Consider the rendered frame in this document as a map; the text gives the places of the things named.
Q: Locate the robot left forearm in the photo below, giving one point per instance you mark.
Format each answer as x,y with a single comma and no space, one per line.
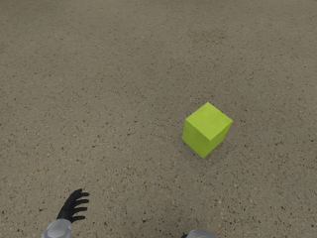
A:
60,228

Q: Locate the left robot hand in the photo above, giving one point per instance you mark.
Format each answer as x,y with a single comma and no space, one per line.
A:
68,210

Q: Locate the carton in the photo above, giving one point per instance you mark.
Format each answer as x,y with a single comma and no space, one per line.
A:
205,129

